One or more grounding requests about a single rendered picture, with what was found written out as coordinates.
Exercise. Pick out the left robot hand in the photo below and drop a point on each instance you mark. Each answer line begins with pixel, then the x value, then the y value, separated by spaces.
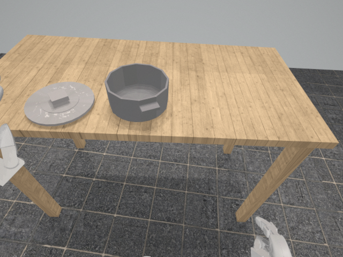
pixel 10 163

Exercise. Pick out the knob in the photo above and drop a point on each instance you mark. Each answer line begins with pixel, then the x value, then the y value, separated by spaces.
pixel 58 96

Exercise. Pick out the pot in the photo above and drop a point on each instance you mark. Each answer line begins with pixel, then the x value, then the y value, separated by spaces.
pixel 137 92

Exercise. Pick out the table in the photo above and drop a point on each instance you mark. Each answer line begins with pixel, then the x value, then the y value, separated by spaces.
pixel 218 94

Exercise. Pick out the lid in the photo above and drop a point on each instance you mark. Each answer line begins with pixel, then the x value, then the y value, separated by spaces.
pixel 40 110

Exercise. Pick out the right robot hand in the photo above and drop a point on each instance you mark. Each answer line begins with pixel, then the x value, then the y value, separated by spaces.
pixel 276 246

